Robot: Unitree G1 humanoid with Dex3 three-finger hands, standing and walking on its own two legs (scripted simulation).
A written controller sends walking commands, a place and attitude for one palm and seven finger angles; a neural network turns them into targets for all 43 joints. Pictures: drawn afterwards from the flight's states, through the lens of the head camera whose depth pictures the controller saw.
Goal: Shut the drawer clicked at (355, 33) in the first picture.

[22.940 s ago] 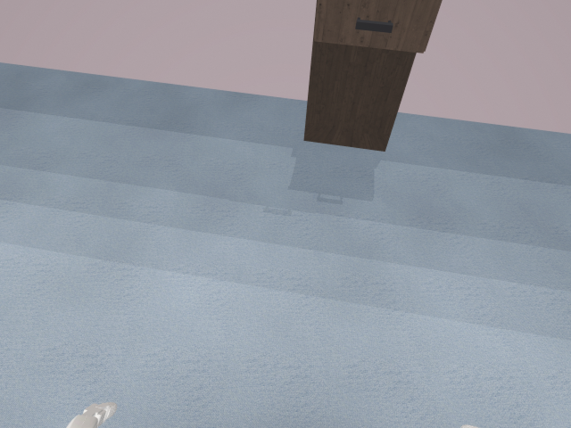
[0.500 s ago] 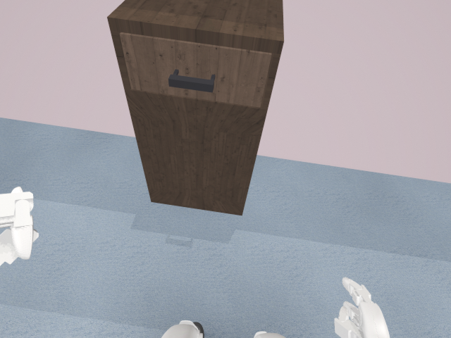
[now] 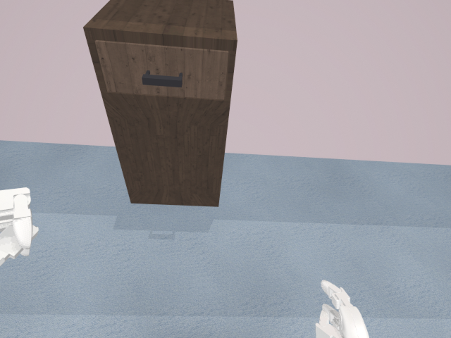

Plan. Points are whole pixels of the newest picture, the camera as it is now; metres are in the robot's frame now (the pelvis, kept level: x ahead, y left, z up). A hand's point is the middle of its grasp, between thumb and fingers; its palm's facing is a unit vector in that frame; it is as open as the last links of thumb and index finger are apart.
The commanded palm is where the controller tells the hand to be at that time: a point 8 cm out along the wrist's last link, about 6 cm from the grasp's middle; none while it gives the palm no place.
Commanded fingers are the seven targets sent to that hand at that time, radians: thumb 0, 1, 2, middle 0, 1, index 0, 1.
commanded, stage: stop stepping back and stand still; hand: left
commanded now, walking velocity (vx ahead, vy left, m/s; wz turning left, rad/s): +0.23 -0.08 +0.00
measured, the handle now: (163, 77) +0.91 +0.21 +0.01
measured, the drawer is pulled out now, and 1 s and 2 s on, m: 0.00 0.00 0.00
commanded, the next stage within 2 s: let the arm hang, fingers relaxed in 1.16 s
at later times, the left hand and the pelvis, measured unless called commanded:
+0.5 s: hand out of the picture +0.10 +0.23 +0.18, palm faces +0.33 -0.82 -0.46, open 3.2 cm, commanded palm +0.04 +0.28 +0.18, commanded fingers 0.00 0.90 0.90 -1.40 -1.60 -1.40 -1.60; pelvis -0.09 +0.00 +0.00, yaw -1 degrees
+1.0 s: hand out of the picture +0.11 +0.25 +0.18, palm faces +0.39 -0.79 -0.48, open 3.2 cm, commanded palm +0.04 +0.29 +0.18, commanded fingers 0.00 0.90 0.90 -1.40 -1.60 -1.40 -1.60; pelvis -0.08 +0.00 +0.00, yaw +1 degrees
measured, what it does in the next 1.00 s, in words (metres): steps on the spot: right foot, then left foot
